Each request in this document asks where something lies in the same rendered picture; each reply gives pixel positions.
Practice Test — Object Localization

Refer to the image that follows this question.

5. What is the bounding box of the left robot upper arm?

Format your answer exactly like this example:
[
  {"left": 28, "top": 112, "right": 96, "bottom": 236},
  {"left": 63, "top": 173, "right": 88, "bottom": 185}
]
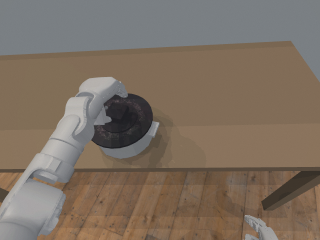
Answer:
[{"left": 0, "top": 178, "right": 66, "bottom": 240}]

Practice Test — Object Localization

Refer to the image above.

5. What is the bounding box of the lid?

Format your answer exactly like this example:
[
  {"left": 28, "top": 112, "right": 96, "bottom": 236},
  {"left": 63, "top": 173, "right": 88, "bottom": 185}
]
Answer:
[{"left": 91, "top": 93, "right": 153, "bottom": 149}]

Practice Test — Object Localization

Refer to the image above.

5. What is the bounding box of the robot left hand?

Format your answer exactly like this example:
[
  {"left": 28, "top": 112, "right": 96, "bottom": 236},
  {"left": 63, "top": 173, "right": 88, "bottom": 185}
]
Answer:
[{"left": 79, "top": 77, "right": 128, "bottom": 125}]

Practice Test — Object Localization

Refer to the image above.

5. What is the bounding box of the left robot forearm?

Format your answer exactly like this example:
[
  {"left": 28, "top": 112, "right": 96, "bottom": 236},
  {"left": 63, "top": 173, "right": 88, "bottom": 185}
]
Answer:
[{"left": 0, "top": 89, "right": 104, "bottom": 220}]

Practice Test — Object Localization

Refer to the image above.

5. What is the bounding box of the knob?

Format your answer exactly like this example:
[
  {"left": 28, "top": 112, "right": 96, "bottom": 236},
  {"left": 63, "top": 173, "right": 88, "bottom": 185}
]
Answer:
[{"left": 106, "top": 102, "right": 130, "bottom": 123}]

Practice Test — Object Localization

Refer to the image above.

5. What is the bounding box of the table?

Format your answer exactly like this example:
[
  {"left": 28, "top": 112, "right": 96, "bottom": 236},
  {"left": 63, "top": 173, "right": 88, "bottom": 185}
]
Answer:
[{"left": 0, "top": 41, "right": 320, "bottom": 211}]

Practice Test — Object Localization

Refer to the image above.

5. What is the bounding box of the robot right hand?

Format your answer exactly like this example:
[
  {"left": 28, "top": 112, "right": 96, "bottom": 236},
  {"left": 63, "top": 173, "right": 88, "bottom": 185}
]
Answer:
[{"left": 243, "top": 215, "right": 279, "bottom": 240}]

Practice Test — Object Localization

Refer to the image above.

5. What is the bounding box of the pot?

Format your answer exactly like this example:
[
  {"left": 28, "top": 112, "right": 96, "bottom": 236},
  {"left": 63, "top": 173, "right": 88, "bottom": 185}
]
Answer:
[{"left": 99, "top": 121, "right": 160, "bottom": 159}]

